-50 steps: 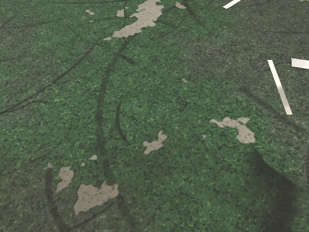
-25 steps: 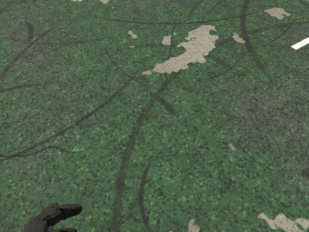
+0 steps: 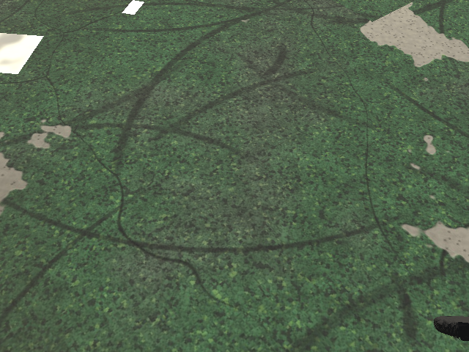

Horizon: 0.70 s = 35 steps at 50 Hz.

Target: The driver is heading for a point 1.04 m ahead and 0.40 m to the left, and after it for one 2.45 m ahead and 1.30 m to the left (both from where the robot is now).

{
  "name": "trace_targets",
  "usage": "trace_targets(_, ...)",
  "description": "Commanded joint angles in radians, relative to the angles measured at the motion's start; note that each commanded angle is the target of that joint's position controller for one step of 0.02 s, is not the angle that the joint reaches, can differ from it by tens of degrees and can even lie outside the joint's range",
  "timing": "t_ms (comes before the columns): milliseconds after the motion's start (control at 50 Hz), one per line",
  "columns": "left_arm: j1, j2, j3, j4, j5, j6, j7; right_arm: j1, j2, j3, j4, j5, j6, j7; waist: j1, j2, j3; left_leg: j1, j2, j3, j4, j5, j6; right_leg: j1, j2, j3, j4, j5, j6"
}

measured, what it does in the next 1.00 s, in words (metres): walks ahead, turning left: left foot, then right foot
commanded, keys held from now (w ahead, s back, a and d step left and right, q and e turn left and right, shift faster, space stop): w+q+shift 0.68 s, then w+shift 0.32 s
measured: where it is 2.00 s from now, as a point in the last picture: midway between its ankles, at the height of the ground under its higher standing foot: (39, 103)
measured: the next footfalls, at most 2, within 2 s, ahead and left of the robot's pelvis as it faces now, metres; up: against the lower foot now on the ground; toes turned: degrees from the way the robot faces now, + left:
left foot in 0.16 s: +0.35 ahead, +0.07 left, +0.00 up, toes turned +13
right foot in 0.58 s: +0.80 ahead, +0.00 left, +0.00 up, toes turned +41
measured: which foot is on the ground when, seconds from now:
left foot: up 0.00-0.14, down 0.16-0.58, up 0.60-1.00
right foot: down 0.00-0.14, up 0.16-0.56, down 0.58-1.00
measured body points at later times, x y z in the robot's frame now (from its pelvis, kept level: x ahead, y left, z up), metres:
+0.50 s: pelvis +0.46 +0.03 +0.01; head +0.48 +0.06 +0.45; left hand +0.61 +0.36 -0.03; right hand +0.59 -0.22 -0.10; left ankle +0.31 +0.06 -0.73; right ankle +0.75 -0.05 -0.67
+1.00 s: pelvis +0.82 +0.24 -0.02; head +0.82 +0.27 +0.43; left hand +0.56 +0.34 -0.15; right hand +1.15 +0.34 -0.05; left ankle +0.87 +0.48 -0.69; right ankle +0.77 -0.03 -0.72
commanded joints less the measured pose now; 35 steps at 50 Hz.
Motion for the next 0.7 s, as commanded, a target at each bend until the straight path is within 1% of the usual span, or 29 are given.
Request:
trace_targets(20,-0.147,0.108,0.004,-0.093,0.0,-0.029,0.007,-0.087,0.018,0.024,-0.076,-0.003,-0.02,0.029,-0.055,-0.038,0.144,0.04,0.004,0.037,-0.188,0.149,0.017,-0.148,-0.245,0.039,-0.18,0.511,-0.061)
trace_targets(60,-0.099,0.148,0.008,-0.073,0.005,-0.019,0.014,-0.149,0.003,0.017,-0.092,0.001,-0.034,0.047,-0.052,-0.048,0.124,0.172,-0.076,0.141,-0.329,0.165,0.056,-0.103,-0.226,-0.03,-0.134,0.843,-0.012)
trace_targets(80,-0.073,0.181,0.015,-0.069,0.007,-0.012,0.022,-0.148,-0.024,0.006,-0.095,0.002,-0.037,0.052,-0.069,-0.09,0.091,0.244,-0.134,0.194,-0.343,0.139,0.068,-0.062,-0.235,-0.047,-0.07,1.145,-0.002)
trace_targets(100,-0.064,0.215,0.022,-0.069,0.005,-0.002,0.033,-0.105,-0.047,-0.008,-0.092,0.006,-0.034,0.053,-0.114,-0.146,0.045,0.321,-0.175,0.22,-0.341,0.083,0.08,-0.028,-0.253,-0.054,0.034,1.394,0.006)
trace_targets(120,-0.087,0.243,0.029,-0.077,0.004,0.009,0.041,0.016,-0.083,-0.029,-0.069,0.014,-0.025,0.05,-0.197,-0.195,-0.023,0.459,-0.203,0.224,-0.324,0.017,0.101,-0.034,-0.277,-0.051,0.2,1.58,0.003)
trace_targets(140,-0.149,0.253,0.033,-0.104,0.002,0.015,0.041,0.244,-0.145,-0.064,-0.01,0.017,-0.01,0.04,-0.318,-0.218,-0.125,0.72,-0.206,0.181,-0.319,-0.021,0.146,-0.133,-0.292,-0.03,0.446,1.649,-0.011)
trace_targets(160,-0.219,0.222,0.026,-0.134,-0.01,0.005,0.033,0.495,-0.197,-0.096,0.07,0.017,0.001,0.021,-0.432,-0.125,-0.191,1.075,-0.153,0.052,-0.465,0.08,0.207,-0.369,-0.206,-0.032,0.83,1.209,-0.006)
trace_targets(180,-0.186,0.01,-0.034,-0.158,0.033,-0.029,0.012,0.484,-0.206,-0.078,0.108,0.006,0.005,0.006,-0.3,0.206,-0.148,1.231,-0.067,-0.156,-0.408,0.101,0.246,-0.714,-0.014,0.032,1.269,-0.18,-0.002)
trace_targets(200,-0.094,0.003,-0.058,-0.247,-0.024,-0.077,-0.006,0.373,-0.218,-0.067,0.024,-0.031,-0.02,0.003,-0.187,0.28,-0.391,1.374,0.136,-0.773,-0.672,-0.399,0.468,-0.958,0.026,0.275,1.41,-0.244,-0.02)
trace_targets(220,-0.254,0.122,-0.038,-0.267,-0.04,-0.103,-0.01,0.387,-0.157,-0.068,0.016,-0.03,-0.033,-0.001,-0.265,0.062,-0.303,1.271,0.14,-0.869,-0.868,-0.595,0.397,-0.992,-0.028,0.32,1.286,-0.102,-0.055)
trace_targets(240,-0.298,0.113,-0.037,-0.287,-0.055,-0.109,-0.007,0.337,-0.141,-0.06,0.024,-0.034,-0.052,0.0,-0.197,-0.068,-0.138,1.081,0.131,-0.828,-0.919,-0.573,0.362,-0.984,-0.055,0.318,1.161,-0.03,-0.058)
trace_targets(260,-0.274,0.091,-0.039,-0.26,-0.035,-0.101,0.0,0.261,-0.123,-0.052,0.019,-0.035,-0.066,0.004,-0.127,-0.178,-0.06,0.889,0.094,-0.749,-0.916,-0.46,0.335,-0.889,-0.093,0.324,1.077,0.013,-0.04)
trace_targets(300,-0.207,0.095,-0.028,-0.234,-0.014,-0.063,0.001,0.173,-0.083,-0.039,0.009,-0.047,-0.073,-0.007,-0.044,-0.128,0.013,0.646,-0.001,-0.59,-0.926,-0.324,0.324,-0.761,-0.129,0.338,0.958,0.035,0.014)
trace_targets(320,-0.214,0.096,-0.025,-0.235,-0.009,-0.048,0.004,0.162,-0.06,-0.032,0.019,-0.035,-0.071,-0.013,-0.035,-0.111,0.042,0.566,-0.028,-0.519,-0.931,-0.275,0.314,-0.731,-0.144,0.322,0.877,0.034,0.036)
trace_targets(340,-0.256,0.084,-0.029,-0.252,0.002,-0.04,0.006,0.168,-0.049,-0.027,0.028,-0.024,-0.07,-0.023,-0.044,-0.105,0.067,0.488,-0.056,-0.454,-0.938,-0.228,0.303,-0.698,-0.147,0.296,0.785,0.063,0.054)
trace_targets(380,-0.406,0.027,-0.047,-0.308,0.022,-0.039,0.002,0.182,-0.065,-0.033,0.046,-0.013,-0.066,-0.047,-0.092,-0.077,0.103,0.338,-0.128,-0.345,-0.934,-0.135,0.27,-0.593,-0.112,0.234,0.57,0.274,0.08)
trace_targets(420,-0.491,-0.015,-0.056,-0.338,0.012,-0.042,-0.011,0.216,-0.095,-0.046,0.069,-0.005,-0.056,-0.058,-0.147,-0.047,0.075,0.257,-0.16,-0.302,-0.915,-0.182,0.21,-0.419,-0.062,0.201,0.376,0.474,0.087)
trace_targets(460,-0.516,0.024,-0.035,-0.352,-0.025,-0.043,-0.014,0.263,-0.101,-0.053,0.092,0.007,-0.055,-0.061,-0.172,-0.003,0.037,0.338,-0.137,-0.366,-0.877,-0.271,0.178,-0.36,-0.046,0.249,0.282,0.525,0.097)
trace_targets(500,-0.531,0.066,-0.017,-0.358,-0.047,-0.045,-0.013,0.284,-0.081,-0.052,0.106,0.015,-0.05,-0.065,-0.173,0.035,0.031,0.505,-0.111,-0.423,-0.802,-0.282,0.155,-0.402,-0.058,0.295,0.208,0.459,0.094)
trace_targets(520,-0.514,0.085,-0.007,-0.355,-0.053,-0.048,-0.014,0.29,-0.075,-0.053,0.112,0.013,-0.044,-0.067,-0.159,0.05,0.021,0.575,-0.09,-0.447,-0.751,-0.233,0.144,-0.399,-0.061,0.297,0.196,0.406,0.085)
trace_targets(540,-0.425,0.114,0.014,-0.336,-0.057,-0.051,-0.012,0.285,-0.077,-0.055,0.115,0.003,-0.036,-0.064,-0.106,0.067,-0.028,0.624,-0.08,-0.45,-0.658,-0.106,0.123,-0.327,-0.055,0.283,0.215,0.321,0.067)
trace_targets(560,-0.24,0.147,0.039,-0.303,-0.062,-0.049,-0.006,0.263,-0.066,-0.047,0.105,-0.015,-0.032,-0.054,0.002,0.064,-0.138,0.621,-0.114,-0.407,-0.449,0.054,0.082,-0.143,-0.069,0.262,0.249,0.258,0.042)
trace_targets(580,0.007,0.182,0.047,-0.272,-0.05,-0.039,0.008,0.244,0.01,-0.017,0.074,-0.048,-0.032,-0.042,0.107,0.001,-0.333,0.438,-0.145,-0.341,-0.096,-0.009,0.045,0.215,-0.205,0.387,0.354,0.067,0.008)
trace_targets(600,0.038,0.285,0.054,-0.244,0.008,-0.036,-0.013,0.442,0.131,0.02,0.018,0.021,-0.048,-0.034,-0.045,-0.551,-0.493,0.11,-0.25,-0.238,0.284,-0.506,0.007,0.471,-0.469,1.057,0.051,-0.397,-0.166)
trace_targets(620,-0.031,0.202,0.043,-0.265,0.0,-0.03,-0.021,0.402,0.041,0.022,0.038,0.056,-0.042,-0.044,-0.023,-0.533,-0.398,-0.031,-0.134,-0.191,0.398,-0.391,0.007,0.399,-0.48,1.188,-0.041,-0.678,-0.168)
trace_targets(640,-0.093,0.118,0.025,-0.275,-0.009,-0.02,-0.01,0.27,-0.036,0.006,0.034,0.035,-0.034,-0.046,0.015,-0.368,-0.235,-0.068,-0.105,-0.138,0.413,-0.309,0.001,0.263,-0.436,0.989,-0.039,-0.544,-0.139)
trace_targets(660,-0.111,0.104,0.019,-0.254,0.0,-0.009,-0.006,0.192,-0.054,-0.001,0.026,0.006,-0.029,-0.045,0.012,-0.185,-0.148,-0.029,-0.067,-0.112,0.378,-0.268,0.001,0.135,-0.393,0.801,-0.02,-0.302,-0.118)
trace_targets(680,-0.125,0.096,0.016,-0.23,0.011,-0.004,-0.004,0.123,-0.048,-0.005,0.004,-0.016,-0.031,-0.04,-0.003,-0.114,-0.077,0.008,-0.032,-0.107,0.317,-0.244,0.008,0.018,-0.354,0.664,-0.014,-0.114,-0.111)
trace_targets(700,-0.145,0.069,0.006,-0.207,0.018,-0.01,-0.002,0.119,-0.03,-0.006,-0.005,-0.009,-0.025,-0.031,-0.039,-0.137,-0.043,0.064,-0.001,-0.12,0.268,-0.226,0.015,-0.073,-0.323,0.575,-0.027,-0.021,-0.113)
